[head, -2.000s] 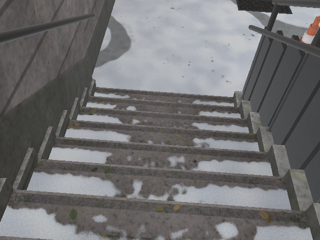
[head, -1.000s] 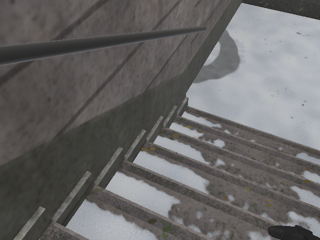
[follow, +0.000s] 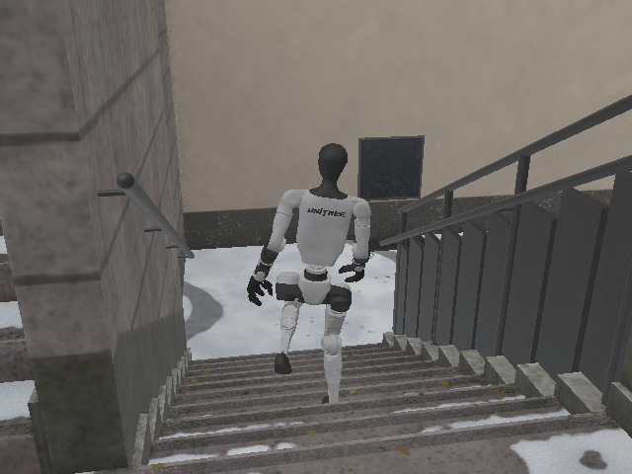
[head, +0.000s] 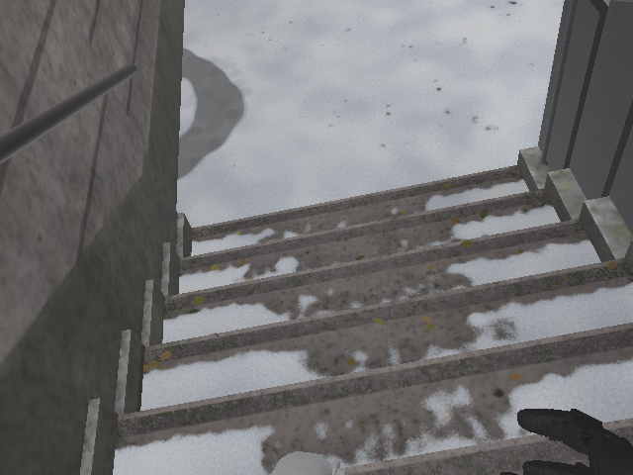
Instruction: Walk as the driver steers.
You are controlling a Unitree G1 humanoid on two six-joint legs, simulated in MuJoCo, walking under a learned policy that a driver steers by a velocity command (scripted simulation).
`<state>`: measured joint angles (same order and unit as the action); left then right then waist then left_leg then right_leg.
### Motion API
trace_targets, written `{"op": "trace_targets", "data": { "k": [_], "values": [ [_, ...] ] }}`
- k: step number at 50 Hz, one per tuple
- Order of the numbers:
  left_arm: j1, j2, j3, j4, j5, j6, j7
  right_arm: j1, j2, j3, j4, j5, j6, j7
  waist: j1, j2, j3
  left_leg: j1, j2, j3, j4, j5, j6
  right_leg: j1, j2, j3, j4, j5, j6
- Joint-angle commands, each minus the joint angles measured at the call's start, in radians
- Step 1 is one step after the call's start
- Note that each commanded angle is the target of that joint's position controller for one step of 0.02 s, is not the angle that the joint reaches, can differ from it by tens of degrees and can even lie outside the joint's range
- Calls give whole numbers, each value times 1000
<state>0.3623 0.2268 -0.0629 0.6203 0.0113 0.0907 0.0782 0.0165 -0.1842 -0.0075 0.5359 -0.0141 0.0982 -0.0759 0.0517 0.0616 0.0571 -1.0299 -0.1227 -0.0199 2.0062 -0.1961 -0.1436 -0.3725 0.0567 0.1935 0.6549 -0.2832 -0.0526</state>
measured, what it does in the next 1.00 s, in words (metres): walks ahead: left foot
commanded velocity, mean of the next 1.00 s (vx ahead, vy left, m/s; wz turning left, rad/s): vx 0.01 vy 0.00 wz -0.10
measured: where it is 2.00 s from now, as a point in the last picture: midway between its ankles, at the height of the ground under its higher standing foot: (420, 457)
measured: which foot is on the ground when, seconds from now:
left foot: up 0.00-0.26, down 0.28-1.00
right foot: down 0.00-1.00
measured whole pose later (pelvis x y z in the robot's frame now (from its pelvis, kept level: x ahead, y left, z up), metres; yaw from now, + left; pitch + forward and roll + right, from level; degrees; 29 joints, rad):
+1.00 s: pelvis +0.09 +0.05 +0.01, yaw -3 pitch +1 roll +1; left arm 0.30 0.17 0.05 0.93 -0.02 0.03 0.06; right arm 0.35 -0.18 -0.02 0.87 0.02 0.05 -0.03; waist -0.01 0.00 -0.02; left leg -0.10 -0.05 -0.04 0.40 -0.31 0.04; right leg -0.20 0.00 0.12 0.48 -0.30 0.02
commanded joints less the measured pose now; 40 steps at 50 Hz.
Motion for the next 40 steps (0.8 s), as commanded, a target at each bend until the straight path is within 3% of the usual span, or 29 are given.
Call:
{"op": "trace_targets", "data": {
  "k": [1, 3, 5, 7, 9, 11, 12, 13, 14, 15, 16, 17, 18, 19, 21, 23, 25, 27, 28, 29, 31, 33, 34, 37, 40],
  "values": [
    [44, 153, 49, -50, 2, -11, 39, -103, -46, 1, -131, 6, -20, -5, 10, -192, -186, -85, 10, -65, -80, -16, -19, 351, -203, 253, -94, 517, -194],
    [29, 157, 59, -52, 3, -5, 50, -123, -44, 6, -141, 14, -25, 4, 11, -206, -177, -52, 21, -95, -252, -32, -16, 380, -203, 284, -103, 429, -201],
    [-6, 163, 73, -57, 5, 8, 55, -140, -42, 9, -147, 6, -38, 25, 2, -203, -151, 37, 60, -84, -516, -34, -1, 358, -194, 308, -135, 302, -206],
    [-47, 157, 86, -54, -1, 14, 54, -148, -47, 3, -134, 11, -59, 45, -1, -187, -119, 213, 97, -63, -786, -20, 21, 252, -186, 322, -166, 259, -233],
    [-63, 172, 104, -32, -7, 13, 31, -78, -34, 6, -102, 20, -66, 59, -25, -222, -103, 481, 90, -1, -915, -124, 57, 72, -183, 293, -206, 351, -246],
    [-80, 148, 106, -32, -17, 1, 5, 12, -34, 3, -49, 34, -65, 74, -34, -213, -75, 704, 84, 22, -1142, -107, 102, -40, -174, 287, -238, 345, -231],
    [-100, 138, 104, -35, -17, -3, -4, 62, -28, -3, -23, 34, -64, 76, -62, -206, -66, 797, 78, 31, -1284, -62, 124, -61, -154, 288, -233, 298, -211],
    [-98, 105, 97, -30, -14, -12, -11, 127, -21, -8, 16, 28, -59, 76, -82, -191, -60, 882, 75, 53, -1427, -40, 143, -74, -123, 267, -208, 233, -181],
    [-55, 55, 87, -10, -9, -22, -23, 199, -31, -14, 47, 17, -58, 76, -90, -134, -86, 1000, 115, 24, -1519, -39, 157, -101, -73, 228, -119, 128, -131],
    [3, 3, 81, -13, 6, -32, -40, 276, -109, -22, 59, -6, -45, 82, -52, 81, -157, 1150, 283, -186, -1466, 307, 241, -226, 28, 169, 107, -244, -38],
    [-20, 36, 100, -20, -30, -50, -44, 313, -104, -24, 91, -24, -47, 95, -61, 177, -135, 1107, 402, -447, -1595, 208, 385, -351, 69, 174, 114, -358, 22],
    [-108, 98, 124, -28, -44, -61, -38, 285, -72, -17, 99, -28, -64, 104, -67, 140, -35, 1011, 419, -550, -1682, -15, 431, -384, 3, 148, 100, -327, 50],
    [-140, 118, 135, -21, -41, -58, -34, 221, -53, -11, 95, -21, -68, 102, -51, 125, 4, 956, 395, -519, -1706, -153, 412, -356, -46, 101, 78, -249, 64],
    [-131, 95, 130, 3, -37, -49, -36, 173, -55, -7, 93, -11, -62, 99, -24, 112, -13, 853, 355, -466, -1737, -211, 381, -227, -77, 41, 52, -174, 73],
    [-101, 47, 122, 46, -10, -40, -55, 103, -83, -15, 93, -4, -63, 90, 2, 76, -31, 653, 279, -333, -1775, -308, 310, 28, -62, -37, 64, 7, 63],
    [-77, 4, 111, 67, -12, -40, -62, 129, -69, -8, 109, 6, -67, 82, 7, 71, -17, 607, 238, -268, -1795, -341, 282, 110, -53, -69, 46, 34, 60],
    [-88, 7, 110, 72, -15, -45, -57, 172, -56, -1, 126, 14, -74, 81, -3, 44, 6, 635, 236, -255, -1783, -234, 286, 131, -67, -58, -58, 49, 59],
    [-84, 13, 108, 80, -3, -53, -53, 241, -65, -3, 155, 18, -81, 80, -22, 16, -13, 708, 230, -244, -1746, -97, 280, 164, -85, -35, -143, 106, 61],
    [-82, 32, 112, 91, -7, -55, -49, 281, -69, -6, 162, 18, -83, 78, -43, -17, -22, 744, 222, -244, -1743, -44, 268, 168, -97, -24, -168, 116, 64],
    [-96, 47, 118, 102, -22, -55, -45, 313, -66, -9, 172, 24, -84, 73, -61, -54, -15, 791, 212, -220, -1746, 23, 254, 135, -97, -13, -199, 126, 70],
    [-84, 36, 118, 129, -27, -61, -39, 330, -78, -19, 190, 31, -80, 64, -63, -65, -34, 884, 192, -167, -1710, 155, 240, 124, -99, -10, -237, 184, 79],
    [-48, 19, 114, 164, -20, -61, -41, 366, -63, -14, 216, 13, -66, 62, -59, -78, -79, 929, 178, -120, -1671, 326, 243, 156, -100, -19, -246, 234, 73],
    [-33, 33, 119, 175, -26, -61, -37, 374, -66, -15, 217, 14, -63, 64, -69, -71, -89, 955, 166, -103, -1658, 386, 240, 151, -95, -28, -237, 266, 70],
    [-43, 29, 121, 186, -27, -60, -35, 364, -65, -15, 227, 17, -54, 66, -69, -69, -119, 973, 161, -81, -1635, 426, 242, 168, -98, -38, -230, 335, 51],
    [-40, 32, 124, 204, -31, -56, -26, 364, -73, -17, 243, 20, -48, 58, -69, -74, -109, 947, 154, -67, -1635, 407, 235, 186, -96, -45, -224, 372, 39]
  ]
}}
